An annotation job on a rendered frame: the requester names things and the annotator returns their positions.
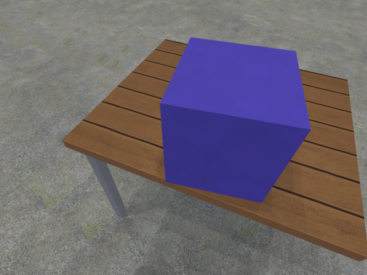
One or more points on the carton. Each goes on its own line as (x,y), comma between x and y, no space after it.
(232,116)

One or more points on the table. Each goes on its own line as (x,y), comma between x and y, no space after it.
(317,197)

